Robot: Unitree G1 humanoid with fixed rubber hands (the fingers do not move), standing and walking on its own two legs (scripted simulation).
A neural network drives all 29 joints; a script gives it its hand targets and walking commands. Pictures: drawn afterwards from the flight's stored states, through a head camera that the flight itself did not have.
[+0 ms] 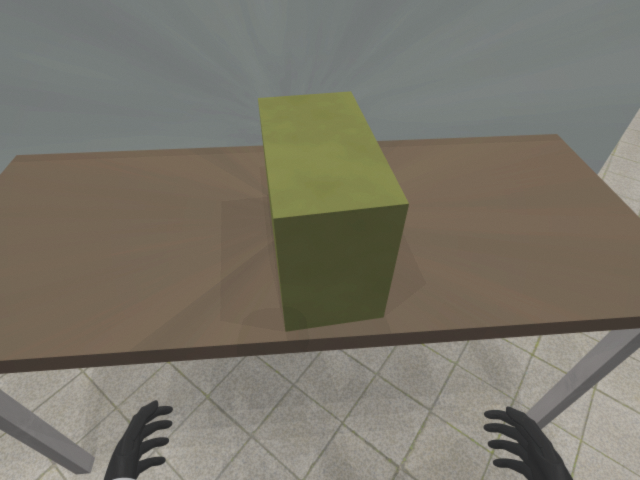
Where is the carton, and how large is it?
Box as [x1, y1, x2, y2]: [258, 91, 408, 331]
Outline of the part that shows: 350,91 258,98 285,331 383,316 408,202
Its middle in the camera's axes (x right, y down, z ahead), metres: +0.00 -0.05 +0.65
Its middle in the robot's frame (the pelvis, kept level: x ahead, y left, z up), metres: +0.52 +0.00 +0.05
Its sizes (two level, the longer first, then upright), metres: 0.308 0.163 0.246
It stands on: a table, 0.71 m high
